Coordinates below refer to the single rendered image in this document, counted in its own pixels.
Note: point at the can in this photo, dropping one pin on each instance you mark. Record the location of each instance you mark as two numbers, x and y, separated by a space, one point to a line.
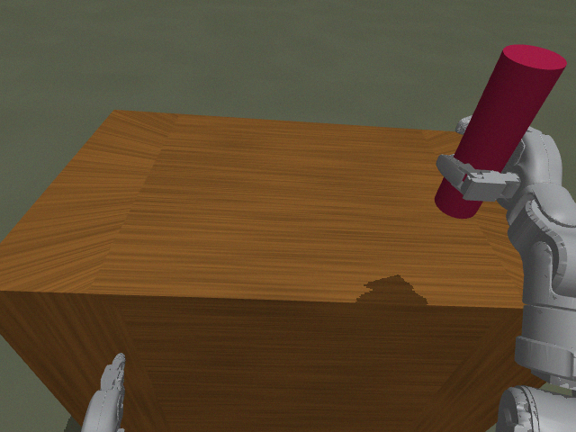
518 86

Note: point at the right robot hand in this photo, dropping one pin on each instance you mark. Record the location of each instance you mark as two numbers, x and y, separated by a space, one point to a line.
535 160

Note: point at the right robot arm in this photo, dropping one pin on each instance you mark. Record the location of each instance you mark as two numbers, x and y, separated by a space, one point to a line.
542 228

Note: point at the left robot hand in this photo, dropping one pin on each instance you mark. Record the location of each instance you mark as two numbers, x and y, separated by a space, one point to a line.
105 409

